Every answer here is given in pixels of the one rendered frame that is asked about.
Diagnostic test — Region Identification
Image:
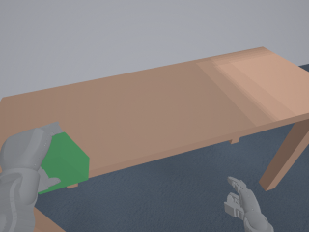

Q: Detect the table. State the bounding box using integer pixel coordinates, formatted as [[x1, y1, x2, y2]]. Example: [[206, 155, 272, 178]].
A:
[[0, 46, 309, 232]]

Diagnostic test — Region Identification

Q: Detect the robot left hand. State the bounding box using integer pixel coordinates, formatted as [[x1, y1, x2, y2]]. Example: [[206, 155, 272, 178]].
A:
[[0, 121, 63, 192]]

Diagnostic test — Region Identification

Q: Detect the sponge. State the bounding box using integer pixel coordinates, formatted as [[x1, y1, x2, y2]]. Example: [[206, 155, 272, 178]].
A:
[[38, 132, 90, 195]]

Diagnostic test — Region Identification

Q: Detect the left robot forearm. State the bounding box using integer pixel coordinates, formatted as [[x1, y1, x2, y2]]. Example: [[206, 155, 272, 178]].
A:
[[0, 167, 41, 232]]

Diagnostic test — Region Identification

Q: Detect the robot right hand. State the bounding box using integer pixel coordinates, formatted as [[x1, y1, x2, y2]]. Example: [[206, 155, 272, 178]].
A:
[[224, 176, 261, 220]]

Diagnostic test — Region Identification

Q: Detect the right robot forearm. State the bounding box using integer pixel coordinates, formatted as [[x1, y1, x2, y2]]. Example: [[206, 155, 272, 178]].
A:
[[243, 211, 274, 232]]

